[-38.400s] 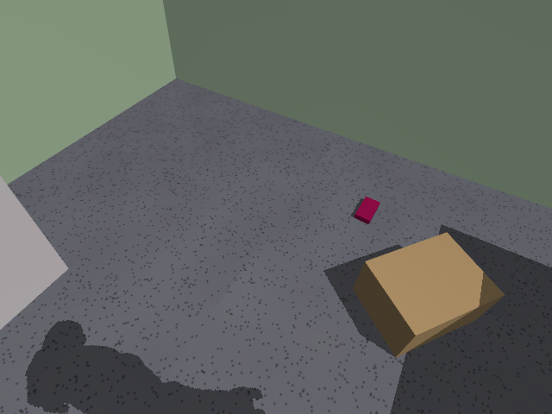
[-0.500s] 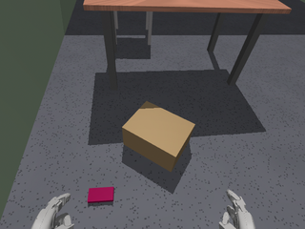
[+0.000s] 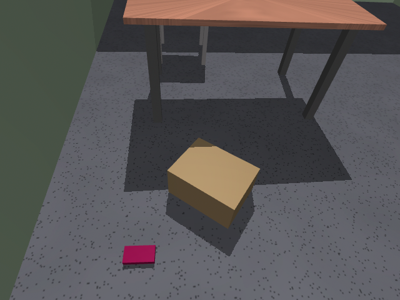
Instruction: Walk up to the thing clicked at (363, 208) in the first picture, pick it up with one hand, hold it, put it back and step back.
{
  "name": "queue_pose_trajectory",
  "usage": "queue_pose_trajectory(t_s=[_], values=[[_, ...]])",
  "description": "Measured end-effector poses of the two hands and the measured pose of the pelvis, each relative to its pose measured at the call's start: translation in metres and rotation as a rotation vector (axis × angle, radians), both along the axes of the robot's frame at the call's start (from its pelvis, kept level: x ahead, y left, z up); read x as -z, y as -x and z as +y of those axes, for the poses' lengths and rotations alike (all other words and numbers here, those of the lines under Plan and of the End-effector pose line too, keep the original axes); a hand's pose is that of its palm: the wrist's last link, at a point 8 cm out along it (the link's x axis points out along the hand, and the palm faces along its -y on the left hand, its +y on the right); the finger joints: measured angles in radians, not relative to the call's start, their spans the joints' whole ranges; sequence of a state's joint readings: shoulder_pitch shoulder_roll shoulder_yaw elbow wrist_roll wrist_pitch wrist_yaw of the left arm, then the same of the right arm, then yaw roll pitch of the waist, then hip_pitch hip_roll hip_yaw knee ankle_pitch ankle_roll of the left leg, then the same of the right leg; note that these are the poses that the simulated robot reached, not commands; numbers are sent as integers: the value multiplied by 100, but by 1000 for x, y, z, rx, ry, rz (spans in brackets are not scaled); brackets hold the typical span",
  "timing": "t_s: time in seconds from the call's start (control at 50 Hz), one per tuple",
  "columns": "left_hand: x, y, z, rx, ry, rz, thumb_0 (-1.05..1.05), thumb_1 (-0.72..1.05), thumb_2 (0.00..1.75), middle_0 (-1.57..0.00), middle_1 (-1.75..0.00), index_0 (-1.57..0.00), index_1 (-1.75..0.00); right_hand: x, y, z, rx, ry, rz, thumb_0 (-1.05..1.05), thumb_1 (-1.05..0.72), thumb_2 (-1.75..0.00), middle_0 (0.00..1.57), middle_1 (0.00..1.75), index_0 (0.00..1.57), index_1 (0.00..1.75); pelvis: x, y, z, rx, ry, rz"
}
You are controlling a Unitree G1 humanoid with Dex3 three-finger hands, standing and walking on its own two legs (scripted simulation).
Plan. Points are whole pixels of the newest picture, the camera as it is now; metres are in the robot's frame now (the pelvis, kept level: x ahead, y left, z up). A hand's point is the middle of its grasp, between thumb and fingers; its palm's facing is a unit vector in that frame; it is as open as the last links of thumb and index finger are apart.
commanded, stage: stand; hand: left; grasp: from above
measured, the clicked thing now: (139, 254) +0.46 +0.25 -0.75
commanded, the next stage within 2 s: none
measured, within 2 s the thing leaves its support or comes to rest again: neither
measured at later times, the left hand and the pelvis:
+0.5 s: hand out of the picture +0.01 +0.23 -0.14, palm faces +0.01 -0.94 -0.34, open 7.4 cm; pelvis -0.02 -0.01 +0.02, yaw -1 degrees
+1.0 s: hand out of the picture +0.04 +0.18 -0.15, palm faces -0.02 -0.97 -0.24, open 7.4 cm; pelvis +0.00 -0.01 +0.02, yaw -2 degrees
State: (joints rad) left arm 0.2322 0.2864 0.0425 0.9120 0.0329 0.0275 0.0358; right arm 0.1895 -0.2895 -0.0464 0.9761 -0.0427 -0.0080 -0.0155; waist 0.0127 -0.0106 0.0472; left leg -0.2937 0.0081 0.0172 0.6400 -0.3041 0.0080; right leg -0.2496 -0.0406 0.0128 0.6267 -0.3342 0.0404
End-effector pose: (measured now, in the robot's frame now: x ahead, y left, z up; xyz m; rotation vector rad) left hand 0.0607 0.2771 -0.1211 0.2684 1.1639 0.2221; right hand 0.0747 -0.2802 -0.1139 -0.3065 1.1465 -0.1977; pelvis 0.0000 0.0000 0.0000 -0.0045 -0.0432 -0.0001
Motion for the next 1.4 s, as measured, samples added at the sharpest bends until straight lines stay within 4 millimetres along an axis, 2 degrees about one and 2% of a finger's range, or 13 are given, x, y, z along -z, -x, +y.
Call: queue_pose_trajectory(t_s=[0.12,0.24,0.54,0.76,0.98,1.12,1.4], values=[[-4,24,-1,-19,11,65,0,91,90,-20,-30,-20,-30,0,20,10,26,-29,42,1,-91,-89,21,30,20,30,-10,5,3,6,-2,-29],[-9,37,1,-22,5,92,0,91,90,-20,-30,-20,-30,0,33,13,43,-52,61,1,-91,-89,21,30,20,30,-15,13,2,9,-6,-46],[-15,56,-3,-19,-16,133,0,91,90,-20,-30,-20,-30,3,57,-7,72,-55,101,1,-91,-89,21,30,20,30,-17,23,-9,16,-8,-45],[-9,46,-25,-8,24,152,0,91,90,-20,-30,-20,-30,6,69,-8,94,-71,156,1,-91,-89,20,30,20,30,-18,16,-16,23,-6,-31],[-1,24,-47,7,81,152,0,91,90,-20,-30,-20,-30,11,71,15,117,-111,197,1,-91,-89,20,30,20,30,-19,3,-14,35,-7,-16],[1,16,-54,10,102,151,0,91,90,-20,-30,-20,-30,13,67,29,126,-132,194,1,-91,-89,20,30,20,30,-19,-2,-11,42,-8,-13],[4,27,-51,2,97,179,0,91,90,-20,-30,-20,-30,15,70,35,147,-137,196,1,-91,-89,20,30,20,30,-18,-3,-8,47,-8,-10]])
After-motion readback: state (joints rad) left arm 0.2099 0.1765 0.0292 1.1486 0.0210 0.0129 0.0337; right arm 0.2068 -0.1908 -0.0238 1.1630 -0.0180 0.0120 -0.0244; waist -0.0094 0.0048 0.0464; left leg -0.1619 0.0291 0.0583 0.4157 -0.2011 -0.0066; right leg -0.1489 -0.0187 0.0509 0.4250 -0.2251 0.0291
